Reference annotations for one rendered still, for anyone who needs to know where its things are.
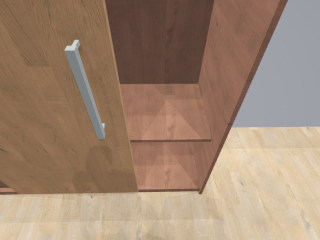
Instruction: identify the handle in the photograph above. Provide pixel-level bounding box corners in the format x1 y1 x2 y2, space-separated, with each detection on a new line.
64 40 106 139

